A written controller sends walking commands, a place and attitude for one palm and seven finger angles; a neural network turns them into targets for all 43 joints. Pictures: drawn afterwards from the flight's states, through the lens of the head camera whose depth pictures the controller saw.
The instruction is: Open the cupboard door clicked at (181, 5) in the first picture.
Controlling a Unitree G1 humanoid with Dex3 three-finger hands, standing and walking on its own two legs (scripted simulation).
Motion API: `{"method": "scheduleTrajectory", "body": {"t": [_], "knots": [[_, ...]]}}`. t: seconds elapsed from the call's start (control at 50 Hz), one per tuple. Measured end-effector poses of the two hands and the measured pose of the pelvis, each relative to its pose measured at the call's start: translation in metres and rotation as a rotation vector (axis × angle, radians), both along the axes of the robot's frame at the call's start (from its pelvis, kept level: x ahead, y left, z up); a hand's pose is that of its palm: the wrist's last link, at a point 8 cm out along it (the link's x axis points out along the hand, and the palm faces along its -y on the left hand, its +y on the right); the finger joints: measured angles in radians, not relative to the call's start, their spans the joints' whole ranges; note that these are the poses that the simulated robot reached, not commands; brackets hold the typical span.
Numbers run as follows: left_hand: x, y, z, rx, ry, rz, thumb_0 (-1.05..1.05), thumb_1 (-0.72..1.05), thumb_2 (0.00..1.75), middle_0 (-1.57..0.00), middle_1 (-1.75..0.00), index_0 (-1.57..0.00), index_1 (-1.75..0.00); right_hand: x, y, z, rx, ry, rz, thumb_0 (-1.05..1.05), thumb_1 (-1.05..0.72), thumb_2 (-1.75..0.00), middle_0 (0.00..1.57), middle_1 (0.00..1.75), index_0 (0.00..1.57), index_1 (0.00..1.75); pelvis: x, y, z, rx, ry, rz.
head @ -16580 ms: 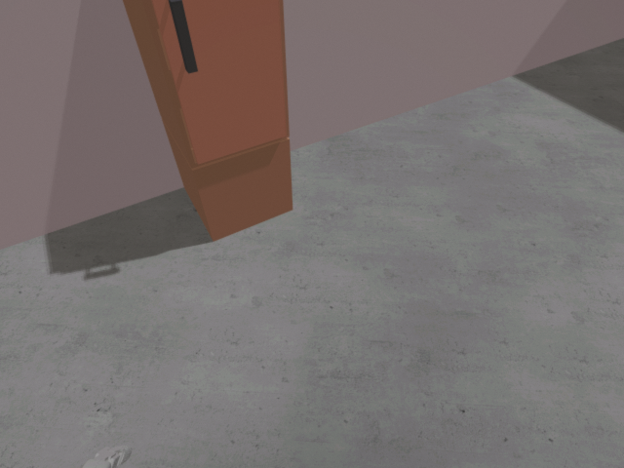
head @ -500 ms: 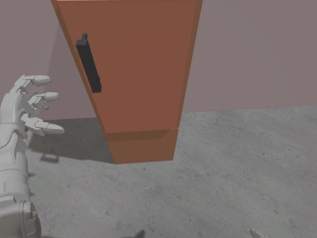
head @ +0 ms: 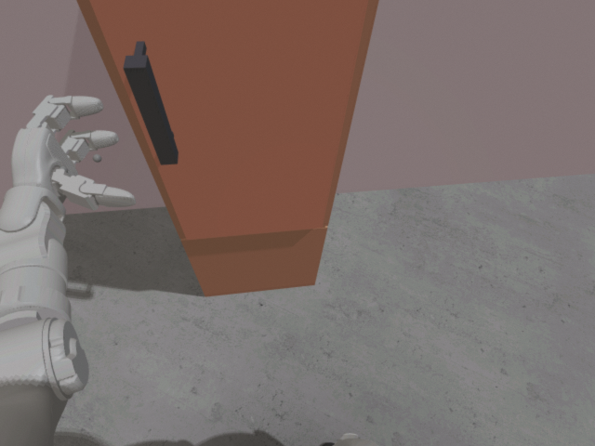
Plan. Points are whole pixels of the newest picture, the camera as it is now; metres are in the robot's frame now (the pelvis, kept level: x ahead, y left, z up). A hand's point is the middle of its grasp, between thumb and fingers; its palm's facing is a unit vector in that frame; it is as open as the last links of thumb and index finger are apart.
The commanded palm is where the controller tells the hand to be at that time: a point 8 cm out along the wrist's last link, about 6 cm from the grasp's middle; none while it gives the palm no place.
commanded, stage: move the hooked fingers beside the handle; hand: left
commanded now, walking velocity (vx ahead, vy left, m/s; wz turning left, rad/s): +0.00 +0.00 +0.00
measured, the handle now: (156, 107) +0.57 +0.21 +0.10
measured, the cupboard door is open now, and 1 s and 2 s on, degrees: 0 0 0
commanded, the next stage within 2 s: slide the fingers in behind the handle in 1.16 s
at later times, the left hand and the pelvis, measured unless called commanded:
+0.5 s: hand (113, 126) +0.51 +0.25 +0.11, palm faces +0.10 -0.99 -0.02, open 14.0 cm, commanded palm +0.48 +0.30 +0.10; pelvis +0.01 -0.01 -0.01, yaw -1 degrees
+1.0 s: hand (106, 138) +0.50 +0.26 +0.11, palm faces +0.11 -0.99 -0.01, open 14.0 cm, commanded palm +0.47 +0.30 +0.10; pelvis +0.02 +0.00 +0.00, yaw -1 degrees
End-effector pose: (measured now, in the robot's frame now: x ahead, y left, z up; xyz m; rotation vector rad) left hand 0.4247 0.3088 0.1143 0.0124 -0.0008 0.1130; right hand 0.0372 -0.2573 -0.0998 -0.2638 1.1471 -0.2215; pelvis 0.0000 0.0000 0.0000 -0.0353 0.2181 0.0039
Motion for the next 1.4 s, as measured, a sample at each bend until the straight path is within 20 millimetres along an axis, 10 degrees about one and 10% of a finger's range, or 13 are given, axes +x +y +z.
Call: {"method": "scheduleTrajectory", "body": {"t": [0.48,1.0,1.4], "knots": [[0.063,-0.002,-0.001,0.007,0.027,-0.009,-0.01,-0.49,0.30,-0.30,-1.20,-0.30,-1.20,-0.062,-0.019,0.005,-0.047,0.247,-0.110,0.00,-0.90,-0.90,0.20,0.30,0.21,0.30,0.008,-0.008,-0.006,-0.010,0.099,-0.021],[0.043,0.003,-0.007,-0.008,0.008,-0.001,-0.01,-0.50,0.30,-0.30,-1.20,-0.30,-1.20,0.002,-0.009,-0.001,-0.014,0.120,-0.049,0.00,-0.90,-0.90,0.20,0.30,0.21,0.30,0.018,-0.004,-0.005,-0.017,0.078,-0.012],[0.045,-0.005,-0.007,0.002,0.018,-0.021,-0.01,-0.50,0.30,-0.30,-1.20,-0.30,-1.20,-0.038,-0.009,-0.002,-0.034,0.185,-0.064,0.00,-0.90,-0.90,0.20,0.30,0.21,0.30,0.002,-0.003,-0.008,-0.018,0.074,0.004]]}}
